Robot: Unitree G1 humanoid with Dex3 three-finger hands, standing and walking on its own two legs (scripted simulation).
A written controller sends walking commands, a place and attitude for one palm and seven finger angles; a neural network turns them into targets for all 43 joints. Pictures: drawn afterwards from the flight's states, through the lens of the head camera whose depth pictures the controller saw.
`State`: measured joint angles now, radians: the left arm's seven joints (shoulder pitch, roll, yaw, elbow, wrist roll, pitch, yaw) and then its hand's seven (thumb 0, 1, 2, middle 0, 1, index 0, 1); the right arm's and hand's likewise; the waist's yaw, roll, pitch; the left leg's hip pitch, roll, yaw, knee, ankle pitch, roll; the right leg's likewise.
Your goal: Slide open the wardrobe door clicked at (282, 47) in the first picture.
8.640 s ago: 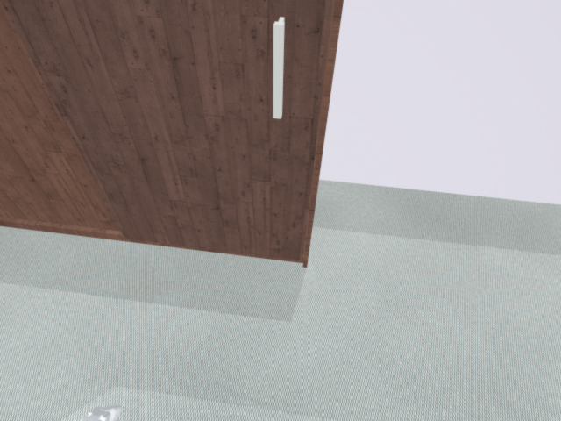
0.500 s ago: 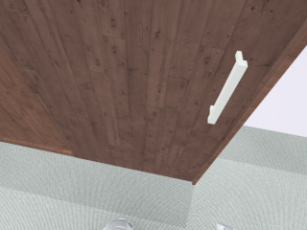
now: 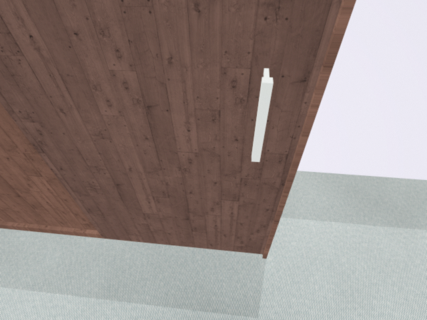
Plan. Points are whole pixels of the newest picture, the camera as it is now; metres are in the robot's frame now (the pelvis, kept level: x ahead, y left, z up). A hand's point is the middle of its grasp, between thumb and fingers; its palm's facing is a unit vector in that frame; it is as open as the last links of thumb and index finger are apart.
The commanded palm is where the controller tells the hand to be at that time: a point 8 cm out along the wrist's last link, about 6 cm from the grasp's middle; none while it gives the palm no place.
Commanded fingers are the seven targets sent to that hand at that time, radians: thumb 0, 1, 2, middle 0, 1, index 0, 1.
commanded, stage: come to a stop and stand still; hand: right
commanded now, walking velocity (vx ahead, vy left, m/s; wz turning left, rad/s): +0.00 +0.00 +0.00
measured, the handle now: (260, 119) +0.52 -0.09 +0.10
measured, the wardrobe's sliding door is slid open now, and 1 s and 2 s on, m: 0.00 0.00 0.00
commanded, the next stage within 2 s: look again from close up in 0.74 s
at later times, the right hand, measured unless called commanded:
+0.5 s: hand out of the picture -0.05 -0.13 -0.18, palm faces +0.02 +0.99 -0.16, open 7.3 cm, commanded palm none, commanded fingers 0.00 -0.90 -0.90 0.20 0.30 0.20 0.30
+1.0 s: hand out of the picture -0.02 -0.18 -0.18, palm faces +0.02 +0.98 -0.21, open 7.4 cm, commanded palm none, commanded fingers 0.00 -0.90 -0.90 0.20 0.30 0.20 0.30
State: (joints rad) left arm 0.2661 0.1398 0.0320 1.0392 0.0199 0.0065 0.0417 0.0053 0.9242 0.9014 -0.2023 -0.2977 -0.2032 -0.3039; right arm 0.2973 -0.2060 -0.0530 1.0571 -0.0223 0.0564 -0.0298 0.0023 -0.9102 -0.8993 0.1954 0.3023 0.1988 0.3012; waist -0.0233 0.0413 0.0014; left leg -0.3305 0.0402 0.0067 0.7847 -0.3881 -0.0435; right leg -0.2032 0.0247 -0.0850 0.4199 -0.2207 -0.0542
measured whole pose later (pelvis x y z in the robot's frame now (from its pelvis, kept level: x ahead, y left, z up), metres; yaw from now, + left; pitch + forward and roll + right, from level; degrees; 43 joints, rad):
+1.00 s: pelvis -0.03 -0.01 -0.01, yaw +0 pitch +0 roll +0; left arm 0.34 0.15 0.00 1.06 0.02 -0.01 0.02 0.02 0.92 0.90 -0.20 -0.30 -0.20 -0.30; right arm 0.33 -0.14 0.01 1.06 -0.02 -0.02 -0.04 0.00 -0.91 -0.90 0.20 0.30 0.20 0.30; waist 0.01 -0.03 -0.02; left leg -0.22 0.03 0.03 0.53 -0.31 -0.01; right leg -0.29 0.02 -0.08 0.53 -0.24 -0.06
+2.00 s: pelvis -0.01 +0.00 +0.00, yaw +0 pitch -1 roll -1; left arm 0.27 0.21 -0.01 0.96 -0.02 -0.11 0.05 0.00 0.90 0.90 -0.20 -0.30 -0.20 -0.30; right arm 0.37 -0.23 -0.08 0.56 0.06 0.04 -0.05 0.01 -0.90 -0.90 0.20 0.31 0.21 0.31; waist -0.02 0.03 0.04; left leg -0.17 0.04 0.03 0.49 -0.30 0.00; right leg -0.21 0.03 -0.09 0.44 -0.22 -0.05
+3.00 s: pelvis -0.01 +0.00 -0.04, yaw -2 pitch +8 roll +2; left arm 0.26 0.27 0.00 0.62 -0.05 -0.26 0.10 0.01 0.90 0.90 -0.20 -0.30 -0.20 -0.30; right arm 0.27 -0.33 -0.34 0.05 0.36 -0.21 0.38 0.00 0.16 -0.45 0.27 0.99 0.28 0.98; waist -0.02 -0.02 -0.08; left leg -0.47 0.01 0.07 0.76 -0.43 -0.01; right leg -0.58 -0.01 -0.04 0.82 -0.38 -0.05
